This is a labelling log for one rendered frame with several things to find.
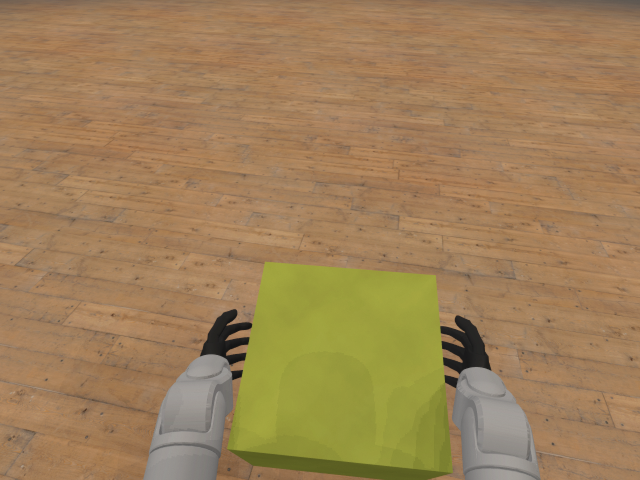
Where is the left robot hand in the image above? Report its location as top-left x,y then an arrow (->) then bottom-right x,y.
200,309 -> 252,380

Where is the right robot hand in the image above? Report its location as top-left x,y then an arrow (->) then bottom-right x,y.
440,315 -> 491,388

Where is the left robot forearm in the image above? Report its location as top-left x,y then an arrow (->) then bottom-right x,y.
143,354 -> 233,480

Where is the right robot forearm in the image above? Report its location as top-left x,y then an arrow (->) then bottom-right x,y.
452,367 -> 541,480

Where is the carton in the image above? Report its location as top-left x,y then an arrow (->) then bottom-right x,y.
227,262 -> 453,480

